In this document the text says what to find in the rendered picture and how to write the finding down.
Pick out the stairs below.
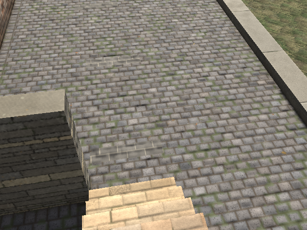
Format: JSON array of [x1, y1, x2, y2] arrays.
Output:
[[82, 176, 208, 230]]

